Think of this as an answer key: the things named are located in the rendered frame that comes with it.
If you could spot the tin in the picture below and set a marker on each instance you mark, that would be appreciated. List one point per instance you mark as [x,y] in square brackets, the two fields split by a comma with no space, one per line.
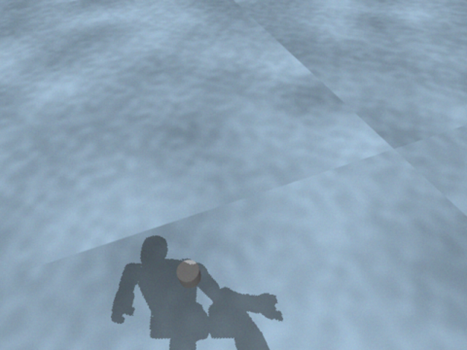
[188,273]

